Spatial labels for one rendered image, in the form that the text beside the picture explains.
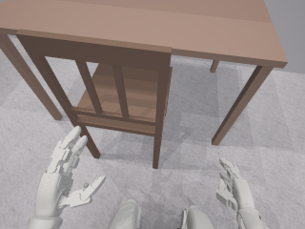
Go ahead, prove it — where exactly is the robot left hand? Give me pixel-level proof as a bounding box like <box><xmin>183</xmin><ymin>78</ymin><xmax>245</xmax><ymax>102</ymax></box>
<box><xmin>34</xmin><ymin>125</ymin><xmax>106</xmax><ymax>218</ymax></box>

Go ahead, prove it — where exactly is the table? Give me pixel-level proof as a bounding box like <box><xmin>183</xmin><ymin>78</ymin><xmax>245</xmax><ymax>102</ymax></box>
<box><xmin>0</xmin><ymin>0</ymin><xmax>288</xmax><ymax>146</ymax></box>

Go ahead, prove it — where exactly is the chair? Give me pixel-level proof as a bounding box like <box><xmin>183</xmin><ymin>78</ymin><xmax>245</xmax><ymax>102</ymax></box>
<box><xmin>15</xmin><ymin>29</ymin><xmax>173</xmax><ymax>169</ymax></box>

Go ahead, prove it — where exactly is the robot thigh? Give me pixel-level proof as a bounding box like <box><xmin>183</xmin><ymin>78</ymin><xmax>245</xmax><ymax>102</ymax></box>
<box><xmin>108</xmin><ymin>201</ymin><xmax>142</xmax><ymax>229</ymax></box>
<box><xmin>180</xmin><ymin>208</ymin><xmax>214</xmax><ymax>229</ymax></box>

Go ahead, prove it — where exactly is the robot left forearm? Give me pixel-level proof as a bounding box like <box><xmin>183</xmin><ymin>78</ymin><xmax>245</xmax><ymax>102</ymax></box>
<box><xmin>28</xmin><ymin>215</ymin><xmax>63</xmax><ymax>229</ymax></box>

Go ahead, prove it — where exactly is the robot left thigh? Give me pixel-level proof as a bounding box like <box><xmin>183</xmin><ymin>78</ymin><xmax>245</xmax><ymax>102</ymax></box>
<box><xmin>108</xmin><ymin>201</ymin><xmax>142</xmax><ymax>229</ymax></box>

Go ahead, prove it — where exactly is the robot right hand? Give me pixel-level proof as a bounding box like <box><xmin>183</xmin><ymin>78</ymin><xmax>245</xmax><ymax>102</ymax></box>
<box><xmin>216</xmin><ymin>157</ymin><xmax>255</xmax><ymax>212</ymax></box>

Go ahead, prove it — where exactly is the robot right thigh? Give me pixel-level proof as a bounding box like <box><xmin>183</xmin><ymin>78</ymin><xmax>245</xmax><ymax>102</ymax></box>
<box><xmin>180</xmin><ymin>208</ymin><xmax>214</xmax><ymax>229</ymax></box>

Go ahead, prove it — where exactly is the robot right forearm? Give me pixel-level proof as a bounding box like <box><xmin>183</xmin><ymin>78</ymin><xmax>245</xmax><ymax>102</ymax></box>
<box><xmin>236</xmin><ymin>208</ymin><xmax>268</xmax><ymax>229</ymax></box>

